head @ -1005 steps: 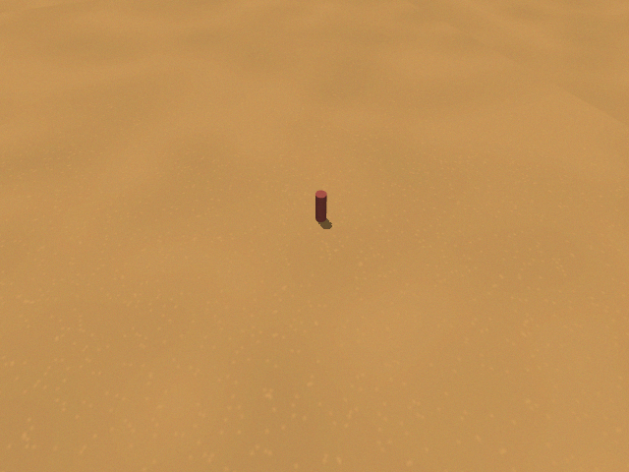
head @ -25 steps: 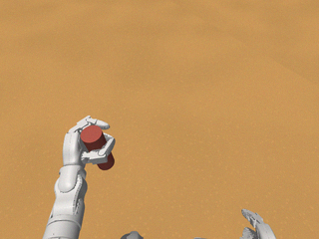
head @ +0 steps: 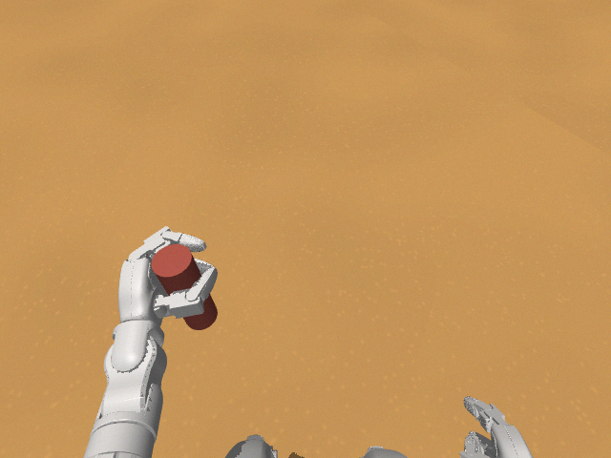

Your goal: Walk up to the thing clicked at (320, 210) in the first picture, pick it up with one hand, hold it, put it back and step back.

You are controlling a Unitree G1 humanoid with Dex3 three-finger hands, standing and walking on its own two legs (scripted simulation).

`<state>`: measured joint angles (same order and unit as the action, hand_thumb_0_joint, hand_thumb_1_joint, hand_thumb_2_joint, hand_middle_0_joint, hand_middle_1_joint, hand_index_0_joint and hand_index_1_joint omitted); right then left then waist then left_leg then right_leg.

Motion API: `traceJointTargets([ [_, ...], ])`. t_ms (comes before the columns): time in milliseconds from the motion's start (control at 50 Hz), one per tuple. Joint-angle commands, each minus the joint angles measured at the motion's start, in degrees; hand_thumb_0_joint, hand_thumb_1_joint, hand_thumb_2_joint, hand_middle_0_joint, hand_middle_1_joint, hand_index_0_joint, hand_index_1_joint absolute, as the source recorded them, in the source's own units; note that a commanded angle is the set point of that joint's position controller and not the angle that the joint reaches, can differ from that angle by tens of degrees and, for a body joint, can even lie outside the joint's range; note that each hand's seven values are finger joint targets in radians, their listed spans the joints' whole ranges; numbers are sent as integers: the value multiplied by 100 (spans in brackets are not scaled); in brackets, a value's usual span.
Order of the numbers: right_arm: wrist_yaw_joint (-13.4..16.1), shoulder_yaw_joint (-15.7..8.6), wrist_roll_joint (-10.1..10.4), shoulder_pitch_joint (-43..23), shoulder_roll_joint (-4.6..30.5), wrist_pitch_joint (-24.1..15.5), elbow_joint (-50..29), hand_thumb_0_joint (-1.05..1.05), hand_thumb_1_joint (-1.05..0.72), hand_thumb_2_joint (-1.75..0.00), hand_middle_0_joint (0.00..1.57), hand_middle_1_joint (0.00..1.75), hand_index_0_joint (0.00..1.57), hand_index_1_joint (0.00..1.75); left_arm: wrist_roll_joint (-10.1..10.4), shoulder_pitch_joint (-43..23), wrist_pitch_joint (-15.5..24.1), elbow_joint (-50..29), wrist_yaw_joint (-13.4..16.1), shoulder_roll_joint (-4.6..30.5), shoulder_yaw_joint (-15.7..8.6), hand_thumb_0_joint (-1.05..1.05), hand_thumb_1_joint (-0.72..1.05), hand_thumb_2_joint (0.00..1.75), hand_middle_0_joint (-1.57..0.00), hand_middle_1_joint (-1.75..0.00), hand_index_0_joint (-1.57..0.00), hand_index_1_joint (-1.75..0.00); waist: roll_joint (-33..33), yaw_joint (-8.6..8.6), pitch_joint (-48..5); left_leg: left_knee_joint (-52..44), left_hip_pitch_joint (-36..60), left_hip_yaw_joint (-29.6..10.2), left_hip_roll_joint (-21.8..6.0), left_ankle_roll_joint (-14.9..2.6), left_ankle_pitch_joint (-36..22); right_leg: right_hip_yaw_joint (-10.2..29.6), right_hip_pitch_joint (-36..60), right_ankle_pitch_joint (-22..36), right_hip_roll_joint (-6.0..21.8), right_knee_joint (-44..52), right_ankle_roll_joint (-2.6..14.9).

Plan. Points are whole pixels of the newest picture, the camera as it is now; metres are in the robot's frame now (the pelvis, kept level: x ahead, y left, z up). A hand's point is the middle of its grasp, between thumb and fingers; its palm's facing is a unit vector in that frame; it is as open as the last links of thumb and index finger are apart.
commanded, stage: crouch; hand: left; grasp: from the side
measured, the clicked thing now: (188, 290) +0.33 +0.18 +0.00
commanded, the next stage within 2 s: lower in 1.72 s
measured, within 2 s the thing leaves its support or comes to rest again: neither
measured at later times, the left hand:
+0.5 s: hand (216, 321) +0.37 +0.19 -0.19, palm faces +0.09 -1.00 +0.00, open 6.7 cm
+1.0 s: hand (230, 343) +0.40 +0.20 -0.39, palm faces +0.10 -0.99 -0.03, open 6.7 cm
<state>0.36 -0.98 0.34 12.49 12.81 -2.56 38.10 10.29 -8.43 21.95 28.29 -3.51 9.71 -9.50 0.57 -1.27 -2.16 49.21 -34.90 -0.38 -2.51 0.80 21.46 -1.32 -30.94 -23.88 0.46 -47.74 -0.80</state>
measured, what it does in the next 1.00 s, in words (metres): lowers itself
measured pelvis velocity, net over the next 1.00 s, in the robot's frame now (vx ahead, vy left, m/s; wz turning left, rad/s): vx -0.09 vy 0.00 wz -0.10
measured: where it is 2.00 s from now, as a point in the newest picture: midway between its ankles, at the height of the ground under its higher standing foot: outside the picture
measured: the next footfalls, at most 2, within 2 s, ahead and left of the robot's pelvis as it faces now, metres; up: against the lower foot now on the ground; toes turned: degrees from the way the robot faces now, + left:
none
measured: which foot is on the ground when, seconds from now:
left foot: down 0.00-1.00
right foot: down 0.00-1.00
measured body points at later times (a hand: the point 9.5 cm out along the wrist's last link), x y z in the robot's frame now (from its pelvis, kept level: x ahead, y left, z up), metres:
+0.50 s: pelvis -0.03 +0.00 -0.18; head +0.13 +0.03 +0.24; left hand +0.36 +0.24 -0.19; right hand +0.09 -0.26 -0.30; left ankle +0.03 +0.13 -0.70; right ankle +0.00 -0.13 -0.70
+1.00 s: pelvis -0.09 +0.00 -0.36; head +0.12 +0.04 +0.04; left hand +0.39 +0.25 -0.39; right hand -0.01 -0.28 -0.48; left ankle +0.03 +0.13 -0.70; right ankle +0.00 -0.13 -0.70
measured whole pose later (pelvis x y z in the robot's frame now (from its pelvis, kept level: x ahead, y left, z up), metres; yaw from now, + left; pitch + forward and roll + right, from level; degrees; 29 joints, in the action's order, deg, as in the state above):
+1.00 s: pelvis -0.09 +0.00 -0.36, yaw -6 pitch +30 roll -5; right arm -5.4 3.7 -6.9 6.4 15.1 -0.6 41.7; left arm 5.1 -42.3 44.7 66.5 -10.6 27.3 -26.8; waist -2.6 -8.4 -4.5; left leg 128.7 -123.7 -7.3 -3.2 1.8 35.5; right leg -3.7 -118.2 -39.9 -1.8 -127.7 -0.5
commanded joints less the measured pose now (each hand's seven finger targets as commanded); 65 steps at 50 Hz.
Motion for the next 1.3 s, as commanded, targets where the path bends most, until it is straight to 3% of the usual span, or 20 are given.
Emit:
traceJointTargets([
  [0, 19, -285, -58, -138, 746, -262, -614, 0, -87, -90, 20, 30, 20, 30, -78, -1624, 752, -770, 8, 777, -346, 0, 54, 119, -127, -130, -128, -130, -193, -119, -1182, -198, 292, 49, 169, -164, -595, 29, -249, 1068, -41, 370, 106],
  [120, -73, -333, -149, -2, 814, -332, -476, 0, -88, -90, 20, 30, 20, 30, -90, -2222, 1467, 122, -297, 812, -359, 0, 51, 119, -127, -132, -128, -131, 18, -329, -1877, 838, -442, -108, 131, -177, -381, -9, -1632, 727, -88, -721, 171],
  [140, -86, -358, -160, -13, 894, -344, -489, 0, -88, -90, 20, 30, 20, 30, -58, -2126, 1594, 364, -313, 932, -544, 0, 51, 119, -127, -132, -128, -131, -53, -277, -1960, 1070, -711, -126, 137, -176, -309, -15, -1817, 636, -99, -954, 177],
  [240, -222, -319, -228, -2, 1000, -344, -583, 0, -88, -90, 20, 30, 20, 30, -5, -2365, 2168, 911, -524, 1053, -670, 0, 49, 122, -131, -135, -132, -135, 262, -203, -2824, 2202, -1760, -302, 135, -152, -239, -85, -3206, 298, -124, -2228, 233],
  [380, -301, -272, -325, 94, 1123, -221, -512, 0, -89, -91, 20, 30, 20, 30, 6, -3147, 2484, 904, -672, 1470, -974, 0, 48, 123, -130, -133, -129, -134, 567, -153, -3983, 3472, -2535, -351, 83, -155, -825, -71, -4307, 605, -189, -3476, 255],
  [420, -311, -286, -369, 120, 1149, -186, -423, 0, -90, -91, 20, 30, 20, 30, 1, -3428, 2508, 968, -685, 1374, -918, 0, 47, 123, -127, -131, -126, -132, 581, -285, -4192, 3823, -2751, -379, 63, -171, -877, -95, -4635, 646, -205, -3775, 250],
  [480, -340, -302, -412, 171, 1214, -117, -316, 0, -90, -91, 20, 30, 20, 30, -72, -3599, 2524, 1290, -687, 1653, -1202, 0, 49, 124, -125, -131, -125, -132, 489, -287, -4364, 4212, -3122, -427, 45, -175, -818, -163, -5015, 565, -224, -4221, 271],
  [500, -359, -277, -426, 109, 1177, -107, -313, 0, -90, -91, 20, 30, 20, 30, -99, -3651, 2522, 1338, -689, 1664, -1166, 0, 51, 124, -125, -130, -124, -131, 413, -258, -4308, 4325, -3381, -394, 45, -192, -569, -104, -5091, 381, -233, -4242, 264],
  [540, -382, -275, -474, 157, 1154, -97, -239, 0, -90, -91, 20, 30, 20, 30, -103, -3850, 2540, 1543, -701, 1449, -1021, 0, 48, 126, -125, -132, -125, -133, 220, -441, -4351, 4693, -3876, -350, 50, -227, -345, -22, -5164, 303, -233, -4368, 223],
  [560, -389, -271, -497, 189, 1167, -87, -200, 0, -90, -91, 20, 30, 20, 30, -105, -3914, 2541, 1707, -702, 1481, -1143, 0, 48, 125, -125, -132, -125, -133, 148, -452, -4347, 4828, -4077, -345, 52, -238, -286, -41, -5220, 276, -229, -4482, 218],
  [620, -436, -219, -551, 135, 1191, -46, -167, 0, -89, -91, 20, 30, 20, 30, -234, -4168, 2561, 2088, -681, 1940, -1397, 0, 47, 126, -126, -133, -126, -134, 183, -382, -4150, 5160, -4689, -313, 36, -220, 273, -74, -5763, -282, -254, -4832, 252],
  [700, -491, -128, -634, 76, 1177, 3, -126, 0, -89, -91, 20, 30, 20, 30, -409, -4558, 2685, 2452, -629, 2182, -1548, 0, 46, 127, -127, -135, -127, -136, 307, -452, -4014, 5605, -5412, -282, 42, -185, 797, -154, -6307, -746, -290, -5342, 281],
  [740, -509, -76, -653, 61, 1227, 24, -110, 0, -89, -91, 20, 30, 20, 30, -409, -4782, 2765, 2377, -594, 2518, -1797, 0, 45, 127, -127, -136, -127, -136, 550, -394, -4096, 5740, -5480, -268, 34, -147, 992, -217, -6502, -908, -306, -5592, 301],
  [800, -517, -38, -681, 22, 1301, 45, -97, 0, -89, -91, 20, 30, 20, 30, -500, -5040, 2815, 2411, -598, 2714, -1835, 0, 46, 127, -127, -135, -127, -135, 827, -477, -4063, 5888, -5667, -263, 30, -105, 1378, -336, -6784, -1178, -333, -5902, 327],
  [900, -487, 82, -730, 44, 1419, 64, -13, 0, -90, -90, 20, 30, 20, 30, -519, -5569, 2759, 2499, -758, 2831, -1685, 0, 46, 122, -125, -132, -125, -131, 1009, -771, -4096, 6384, -5912, -256, 14, -115, 1492, -486, -7109, -1150, -341, -6328, 294],
  [960, -480, 172, -743, 46, 1507, 97, -11, 0, -89, -90, 20, 30, 20, 30, -454, -5658, 2679, 2639, -801, 3104, -1810, 0, 42, 118, -123, -128, -124, -128, 1029, -787, -3943, 6624, -6217, -277, 20, -123, 1595, -565, -7261, -1248, -360, -6531, 286],
  [1040, -475, 286, -769, -11, 1623, 129, -21, 0, -89, -90, 20, 30, 20, 30, -372, -5110, 2565, 3115, -872, 3276, -2099, 0, 44, 118, -124, -129, -125, -128, 832, -743, -3547, 6932, -6750, -300, 30, -148, 1632, -662, -7350, -1284, -384, -6773, 266],
  [1140, -492, 420, -839, 11, 1723, 202, -44, 0, -89, -90, 20, 30, 20, 30, -327, -5080, 2559, 3017, -937, 3644, -2389, 0, 47, 119, -123, -129, -124, -128, 773, -764, -3634, 7327, -7127, -339, 11, -164, 1360, -668, -7149, -960, -435, -7015, 231],
  [1260, -506, 474, -944, -62, 1816, 250, -13, 0, -89, -90, 20, 30, 20, 30, -382, -5078, 2623, 2708, -934, 3769, -2393, 0, 53, 119, -121, -128, -123, -127, 1034, -858, -3600, 7568, -7095, -437, -49, -140, 1301, -760, -7309, -841, -499, -7253, 238],
  [1280, -513, 474, -959, -94, 1830, 257, 2, 0, -89, -90, 20, 30, 20, 30, -411, -5044, 2619, 2735, -966, 3642, -2261, 0, 52, 119, -122, -129, -124, -128, 1111, -898, -3492, 7587, -7040, -467, -60, -133, 1342, -799, -7499, -859, -497, -7305, 247],
])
